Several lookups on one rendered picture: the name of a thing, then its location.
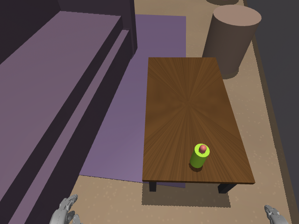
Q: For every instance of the sofa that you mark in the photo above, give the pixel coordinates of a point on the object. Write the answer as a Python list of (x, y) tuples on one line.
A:
[(61, 62)]

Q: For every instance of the bottle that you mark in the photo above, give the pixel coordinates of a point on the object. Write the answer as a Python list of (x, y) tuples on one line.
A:
[(199, 155)]

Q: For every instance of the right robot hand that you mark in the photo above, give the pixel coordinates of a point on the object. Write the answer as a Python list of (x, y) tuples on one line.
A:
[(273, 216)]

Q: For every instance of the left robot hand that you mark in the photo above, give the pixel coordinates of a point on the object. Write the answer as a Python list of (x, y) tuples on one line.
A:
[(61, 216)]

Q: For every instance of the coffee table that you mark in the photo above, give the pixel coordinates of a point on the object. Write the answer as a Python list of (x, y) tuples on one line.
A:
[(187, 104)]

